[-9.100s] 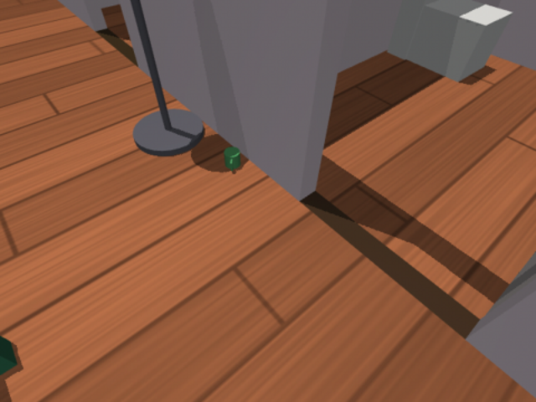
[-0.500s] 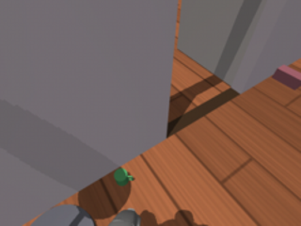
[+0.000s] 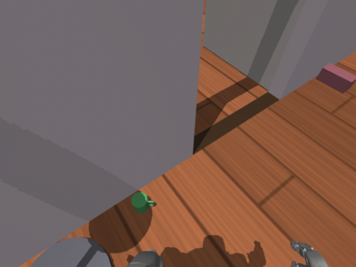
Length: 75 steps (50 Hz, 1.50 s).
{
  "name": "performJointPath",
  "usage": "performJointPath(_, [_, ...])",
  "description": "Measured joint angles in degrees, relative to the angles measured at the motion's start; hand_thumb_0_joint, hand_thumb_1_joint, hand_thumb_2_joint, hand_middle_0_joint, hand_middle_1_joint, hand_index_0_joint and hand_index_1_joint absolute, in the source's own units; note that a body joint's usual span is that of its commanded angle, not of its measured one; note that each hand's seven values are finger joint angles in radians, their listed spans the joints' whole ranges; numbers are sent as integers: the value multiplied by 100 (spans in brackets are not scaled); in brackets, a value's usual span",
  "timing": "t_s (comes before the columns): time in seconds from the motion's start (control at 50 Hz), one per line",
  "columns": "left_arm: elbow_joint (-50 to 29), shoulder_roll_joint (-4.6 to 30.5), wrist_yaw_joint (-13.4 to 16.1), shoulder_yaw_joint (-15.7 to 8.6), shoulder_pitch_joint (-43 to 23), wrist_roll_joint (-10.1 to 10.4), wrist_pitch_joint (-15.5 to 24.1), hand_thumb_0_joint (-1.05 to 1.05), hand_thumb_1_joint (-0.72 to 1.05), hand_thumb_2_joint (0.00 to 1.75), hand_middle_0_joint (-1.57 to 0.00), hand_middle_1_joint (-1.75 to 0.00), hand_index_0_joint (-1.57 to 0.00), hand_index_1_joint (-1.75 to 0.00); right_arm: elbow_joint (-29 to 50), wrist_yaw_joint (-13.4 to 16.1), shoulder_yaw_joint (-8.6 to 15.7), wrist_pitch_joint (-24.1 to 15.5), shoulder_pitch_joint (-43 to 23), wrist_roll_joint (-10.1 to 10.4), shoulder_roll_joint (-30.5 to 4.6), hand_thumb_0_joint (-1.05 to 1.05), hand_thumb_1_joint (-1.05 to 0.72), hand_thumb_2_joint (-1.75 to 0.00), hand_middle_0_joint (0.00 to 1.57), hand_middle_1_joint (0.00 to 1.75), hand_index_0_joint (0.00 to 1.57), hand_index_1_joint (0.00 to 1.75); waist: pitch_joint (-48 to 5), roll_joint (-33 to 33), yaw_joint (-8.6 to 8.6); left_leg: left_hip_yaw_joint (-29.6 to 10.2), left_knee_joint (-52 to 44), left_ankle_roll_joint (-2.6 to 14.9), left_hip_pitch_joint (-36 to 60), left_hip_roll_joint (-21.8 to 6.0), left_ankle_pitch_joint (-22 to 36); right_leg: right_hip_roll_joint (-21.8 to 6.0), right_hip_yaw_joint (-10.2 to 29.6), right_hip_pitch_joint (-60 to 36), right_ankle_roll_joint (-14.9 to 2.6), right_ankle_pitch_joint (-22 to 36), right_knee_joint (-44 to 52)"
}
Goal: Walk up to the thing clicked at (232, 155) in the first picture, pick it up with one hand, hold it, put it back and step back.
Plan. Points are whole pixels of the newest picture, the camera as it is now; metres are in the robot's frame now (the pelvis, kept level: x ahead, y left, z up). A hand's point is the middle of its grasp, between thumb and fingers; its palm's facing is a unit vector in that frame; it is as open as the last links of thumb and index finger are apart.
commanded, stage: walk up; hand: left
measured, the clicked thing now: (143, 202) +0.51 +0.22 -0.71
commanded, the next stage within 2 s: none
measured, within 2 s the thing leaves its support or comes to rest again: neither
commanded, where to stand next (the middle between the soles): +0.12 -0.01 m, yaw +1 degrees
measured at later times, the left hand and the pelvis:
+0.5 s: hand out of the picture +0.12 +0.26 -0.13, palm faces -0.04 -0.92 -0.39, open 7.4 cm; pelvis +0.00 +0.00 +0.00, yaw +2 degrees
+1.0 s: hand out of the picture +0.10 +0.28 -0.13, palm faces +0.01 -0.92 -0.40, open 7.4 cm; pelvis +0.05 +0.00 +0.01, yaw +2 degrees
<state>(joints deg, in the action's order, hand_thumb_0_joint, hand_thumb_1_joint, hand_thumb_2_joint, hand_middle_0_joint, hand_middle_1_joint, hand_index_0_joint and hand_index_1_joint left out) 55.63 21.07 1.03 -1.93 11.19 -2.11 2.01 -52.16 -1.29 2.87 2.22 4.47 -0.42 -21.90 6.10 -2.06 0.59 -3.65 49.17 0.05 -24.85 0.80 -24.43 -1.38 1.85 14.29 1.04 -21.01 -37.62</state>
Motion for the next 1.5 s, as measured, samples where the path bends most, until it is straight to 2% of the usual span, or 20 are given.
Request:
performJointPath(0.08, [-66,90,-37,6,64,-26,37,0,90,90,-20,-30,-20,-30,-125,-45,76,-119,264,-62,-94,0,-91,-89,21,29,20,30,-41,54,-70,286,-1135,43,655,-80,416,-183,-39,62,104,-116,-129])
performJointPath(0.12, [-107,193,-55,-27,43,19,-12,0,91,90,-20,-30,-20,-30,-211,-47,99,-223,377,-131,-16,0,-91,-89,21,29,20,30,39,306,-23,440,-1336,9,812,86,794,-310,139,223,-37,-297,-618])
performJointPath(0.2, [-65,251,-56,-36,53,80,-31,0,91,90,-20,-30,-20,-30,-186,-80,70,-323,744,-140,26,0,-91,-89,21,29,20,30,13,238,-100,396,-1411,69,932,-57,749,16,40,622,-239,-1060,-1397])
performJointPath(0.24, [-70,276,-85,-48,79,101,14,0,91,90,-20,-30,-20,-30,-203,-61,29,-323,864,-128,17,1,-91,-89,21,30,20,30,7,211,-153,379,-1472,1,996,-125,764,23,-130,614,-266,-804,-980])
performJointPath(0.32, [-31,233,-64,-89,-12,78,24,0,91,90,-20,-30,-20,-30,-326,24,-68,-179,877,15,-37,1,-91,-89,21,30,20,30,76,82,-198,278,-1098,-153,907,-261,569,116,-315,306,-240,621,89])
performJointPath(0.4, [-14,61,-91,15,-274,72,-86,0,91,90,-20,-30,-20,-30,-437,106,-72,-42,709,96,-45,1,-91,-89,21,29,20,30,128,25,-201,69,-410,30,734,-24,-317,62,-340,376,-245,513,23])
performJointPath(0.44, [-38,-27,-96,58,-411,54,-84,0,91,90,-20,-30,-20,-30,-461,109,-72,-52,657,106,-63,1,-91,-89,21,29,20,30,122,11,-197,85,-271,71,742,23,-402,23,-346,416,-228,562,79])
performJointPath(0.5, [-77,-95,-127,99,-564,25,-70,0,91,90,-20,-30,-20,-30,-535,81,-83,-133,668,49,-56,1,-91,-89,20,29,20,30,27,33,-216,231,-994,89,1066,-63,-185,-36,-401,481,-192,595,113])
performJointPath(0.56, [-47,-91,-164,105,-649,84,-112,0,91,90,-20,-30,-20,-30,-678,70,-97,-234,708,-79,57,0,-91,-89,20,29,20,30,-55,276,-174,352,-1644,-5,1358,60,568,-177,-287,483,-133,535,52])
performJointPath(0.8, [543,-69,-208,123,-459,142,-40,0,91,90,-20,-30,-20,-30,-853,5,-223,-320,553,-42,130,1,-91,-89,21,29,20,30,-356,213,-100,364,-2142,-9,1797,-133,643,57,-264,-120,-126,837,945])
performJointPath(0.9, [492,96,-304,24,-129,65,-24,0,91,90,-20,-30,-20,-30,-592,-89,-117,-412,741,-82,72,0,-91,-89,21,30,20,30,-452,193,-69,391,-2002,64,1873,-150,400,99,-237,-7,-295,47,402])
performJointPath(0.98, [411,157,-274,-59,79,36,140,1,91,90,-20,-30,-20,-30,-454,-93,-48,-361,895,-52,-47,0,-91,-89,21,30,20,30,-333,-22,-87,262,-1414,44,1750,-340,118,225,-453,-233,-221,494,576])
performJointPath(1.06, [124,148,-231,-76,363,86,299,0,91,90,-20,-30,-20,-30,-329,-23,-26,-248,852,-46,-116,1,-91,-89,21,29,20,30,-106,3,41,84,456,187,799,-24,-406,139,-429,-457,-259,383,736])
performJointPath(1.14, [15,111,-120,16,573,96,229,0,91,90,-20,-30,-20,-30,-132,-20,28,-227,660,-1,-201,1,-91,-89,20,29,20,30,124,-57,103,46,287,104,167,-78,-21,85,-373,-670,-184,479,1021])
performJointPath(1.22, [-86,140,-41,87,454,160,-73,0,91,90,-20,-30,-20,-30,-55,51,29,-195,378,70,-173,1,-91,-89,20,29,20,30,375,12,118,196,-794,40,111,-153,852,-22,-315,-474,-70,185,510])
performJointPath(1.26, [-212,161,-26,95,338,223,-251,0,90,90,-20,-30,-20,-30,3,88,29,-207,349,57,-180,0,-91,-89,20,29,20,30,425,24,81,293,-1408,65,268,-132,1803,-70,-339,-228,-11,-151,-90])
performJointPath(1.3, [-310,211,14,50,48,303,-401,1,91,90,-20,-30,-20,-30,22,143,40,-184,227,32,-70,0,-91,-89,20,29,20,30,605,220,96,379,-1213,87,187,-9,1525,-83,-31,167,-76,-602,-974])
performJointPath(1.34, [-427,235,69,10,-225,321,-504,1,91,90,-20,-30,-20,-30,97,161,-13,-142,94,54,45,0,-91,-89,21,29,20,30,765,305,84,376,-1102,116,94,-21,1463,231,316,594,-149,-1209,-2098])
performJointPath(1.4, [-562,259,60,-35,-443,313,-556,0,91,90,-20,-30,-20,-30,245,218,-71,-68,-72,33,177,0,-91,-89,21,29,20,30,795,370,63,401,-1180,112,-26,-124,1600,494,423,1041,-192,-1269,-3190])
performJointPath(1.5, [-659,220,-79,-118,-405,224,-563,0,91,90,-20,-30,-20,-30,491,226,-67,-76,-248,-91,170,0,-91,-89,21,30,20,30,643,340,19,512,-1165,97,-342,-308,1786,368,301,786,-147,-1055,-2569])
